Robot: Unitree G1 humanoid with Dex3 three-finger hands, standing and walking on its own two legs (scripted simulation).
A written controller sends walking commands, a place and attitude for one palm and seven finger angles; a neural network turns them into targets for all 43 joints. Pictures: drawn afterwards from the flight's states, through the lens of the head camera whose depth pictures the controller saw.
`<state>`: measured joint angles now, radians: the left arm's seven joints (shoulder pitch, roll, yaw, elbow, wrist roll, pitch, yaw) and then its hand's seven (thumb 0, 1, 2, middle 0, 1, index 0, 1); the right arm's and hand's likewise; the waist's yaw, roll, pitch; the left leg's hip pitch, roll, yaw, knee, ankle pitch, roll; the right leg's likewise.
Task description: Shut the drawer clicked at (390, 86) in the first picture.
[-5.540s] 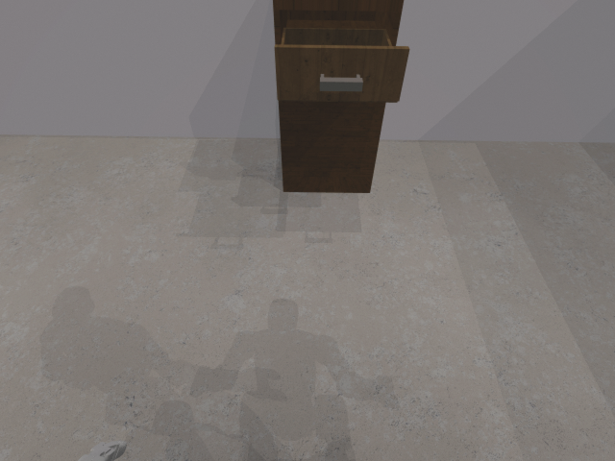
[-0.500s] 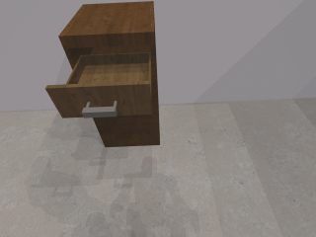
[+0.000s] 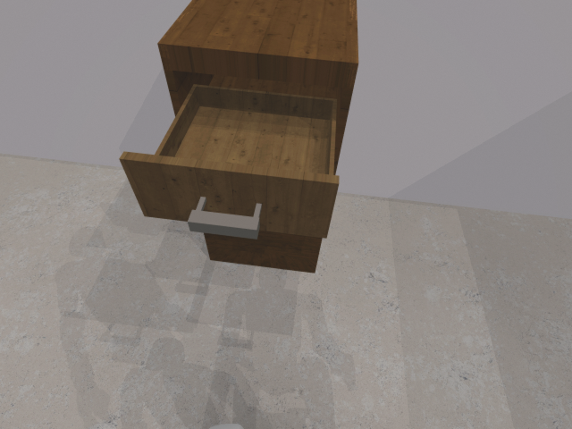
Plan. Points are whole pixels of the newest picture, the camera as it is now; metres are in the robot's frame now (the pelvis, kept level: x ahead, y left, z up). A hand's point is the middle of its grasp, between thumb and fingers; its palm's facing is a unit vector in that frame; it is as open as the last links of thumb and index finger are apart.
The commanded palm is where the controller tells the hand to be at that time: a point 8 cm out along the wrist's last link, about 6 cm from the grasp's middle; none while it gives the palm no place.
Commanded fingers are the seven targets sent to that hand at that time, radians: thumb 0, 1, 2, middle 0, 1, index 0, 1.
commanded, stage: take the last steps up to it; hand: left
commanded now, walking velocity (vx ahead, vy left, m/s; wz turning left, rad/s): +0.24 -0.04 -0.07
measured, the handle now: (227, 214) +0.46 +0.17 -0.02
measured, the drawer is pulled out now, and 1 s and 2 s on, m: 0.30 0.30 0.30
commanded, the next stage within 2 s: come to a stop and stand still in 0.34 s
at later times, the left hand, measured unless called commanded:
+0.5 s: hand (203, 355) +0.24 +0.17 -0.15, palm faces -0.08 -0.98 -0.20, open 7.3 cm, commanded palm none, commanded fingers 0.00 0.90 0.90 -0.20 -0.30 -0.20 -0.30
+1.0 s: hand (162, 410) +0.16 +0.22 -0.17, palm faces +0.04 -0.97 -0.23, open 7.3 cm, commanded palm none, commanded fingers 0.00 0.90 0.90 -0.20 -0.30 -0.20 -0.30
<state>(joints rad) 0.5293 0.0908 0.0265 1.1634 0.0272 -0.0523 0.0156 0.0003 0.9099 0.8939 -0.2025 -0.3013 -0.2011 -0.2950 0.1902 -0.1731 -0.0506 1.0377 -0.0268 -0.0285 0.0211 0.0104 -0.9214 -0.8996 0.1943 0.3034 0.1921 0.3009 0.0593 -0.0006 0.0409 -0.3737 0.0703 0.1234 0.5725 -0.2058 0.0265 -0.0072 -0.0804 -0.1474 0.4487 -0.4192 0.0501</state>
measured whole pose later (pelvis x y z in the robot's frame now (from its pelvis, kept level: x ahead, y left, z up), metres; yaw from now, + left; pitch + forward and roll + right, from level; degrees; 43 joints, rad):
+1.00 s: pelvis +0.10 +0.03 +0.00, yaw -3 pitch -1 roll +0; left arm 0.19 0.20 0.06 1.02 0.03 0.04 0.04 0.00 0.91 0.89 -0.20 -0.30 -0.20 -0.30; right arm 0.20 -0.19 -0.06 1.01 -0.01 0.02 -0.01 0.00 -0.91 -0.90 0.19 0.30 0.19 0.30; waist 0.04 -0.02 0.03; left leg -0.20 0.02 0.04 0.55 -0.37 -0.02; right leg -0.40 -0.08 -0.09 0.49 -0.08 0.01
